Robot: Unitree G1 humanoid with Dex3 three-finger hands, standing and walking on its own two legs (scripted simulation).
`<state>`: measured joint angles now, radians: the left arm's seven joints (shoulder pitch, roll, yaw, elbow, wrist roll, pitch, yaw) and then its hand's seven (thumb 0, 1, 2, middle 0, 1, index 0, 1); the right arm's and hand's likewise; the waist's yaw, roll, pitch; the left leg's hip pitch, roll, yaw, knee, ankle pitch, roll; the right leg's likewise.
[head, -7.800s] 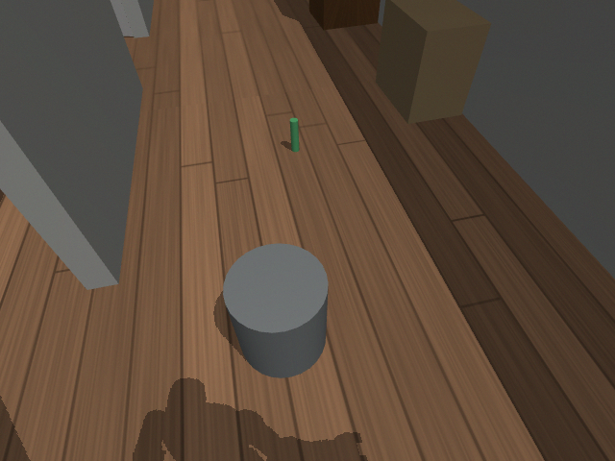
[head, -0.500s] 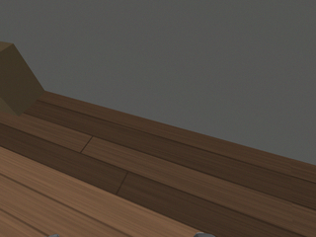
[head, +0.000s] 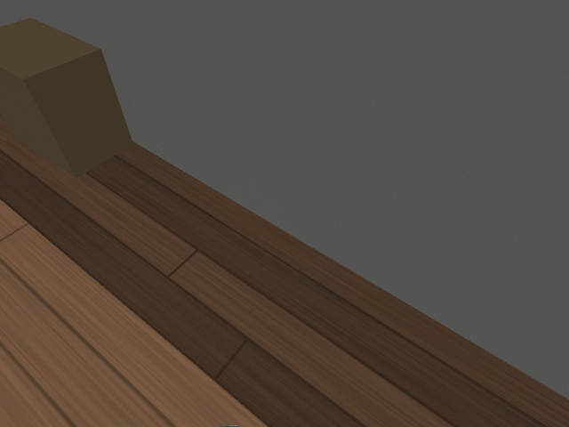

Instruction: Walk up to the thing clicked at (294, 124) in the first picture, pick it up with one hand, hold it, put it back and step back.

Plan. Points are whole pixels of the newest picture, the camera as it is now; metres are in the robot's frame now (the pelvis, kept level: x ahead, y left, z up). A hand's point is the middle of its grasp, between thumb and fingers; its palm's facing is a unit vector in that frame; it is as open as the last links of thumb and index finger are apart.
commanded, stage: walk up
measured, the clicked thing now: out of the picture +0.69 +1.35 -0.66
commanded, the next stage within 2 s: stand in 1.62 s
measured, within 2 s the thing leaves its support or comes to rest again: neither
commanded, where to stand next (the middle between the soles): +0.15 -0.03 m, yaw +6 degrees
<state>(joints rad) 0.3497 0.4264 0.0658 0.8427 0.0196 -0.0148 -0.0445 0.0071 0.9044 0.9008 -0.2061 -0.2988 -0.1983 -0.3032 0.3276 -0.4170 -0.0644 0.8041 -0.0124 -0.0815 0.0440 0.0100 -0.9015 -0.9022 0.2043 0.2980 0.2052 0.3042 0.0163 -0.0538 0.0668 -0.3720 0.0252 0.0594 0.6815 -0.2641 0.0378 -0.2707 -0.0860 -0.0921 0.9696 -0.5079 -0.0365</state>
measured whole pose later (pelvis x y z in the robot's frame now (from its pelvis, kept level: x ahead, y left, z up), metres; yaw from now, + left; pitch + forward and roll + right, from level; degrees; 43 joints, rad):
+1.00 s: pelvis +0.08 -0.03 +0.02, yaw +9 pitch -2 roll +0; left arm 0.15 0.37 0.01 1.12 0.00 0.00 -0.02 0.01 0.90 0.90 -0.21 -0.30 -0.20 -0.30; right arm 0.16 -0.37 0.01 1.08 0.00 -0.02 0.01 0.01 -0.90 -0.90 0.21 0.30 0.21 0.30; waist 0.02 -0.01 0.05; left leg -0.15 0.00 -0.03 0.48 -0.29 0.00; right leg -0.26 -0.06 -0.07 0.44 -0.14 0.02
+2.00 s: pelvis +0.10 -0.06 +0.03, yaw +9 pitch -3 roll +0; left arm 0.09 0.35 0.01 1.16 0.01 -0.01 -0.01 0.00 0.90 0.90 -0.21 -0.30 -0.20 -0.30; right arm 0.11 -0.35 0.00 1.14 -0.01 0.00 0.01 0.01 -0.90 -0.90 0.20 0.30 0.21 0.30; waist 0.00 0.01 0.06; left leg -0.04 0.03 -0.04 0.31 -0.22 -0.04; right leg -0.18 -0.04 -0.09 0.35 -0.12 -0.01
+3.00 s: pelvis +0.11 -0.06 +0.03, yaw +8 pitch -2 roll +0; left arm 0.09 0.35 0.00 1.13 0.01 -0.01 -0.01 0.00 0.90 0.90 -0.21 -0.30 -0.20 -0.30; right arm 0.13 -0.36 0.00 1.12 -0.01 0.00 0.00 0.01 -0.90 -0.90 0.20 0.30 0.21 0.30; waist 0.00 0.01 0.04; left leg -0.02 0.04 -0.03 0.30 -0.24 -0.05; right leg -0.17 -0.02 -0.08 0.35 -0.14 -0.02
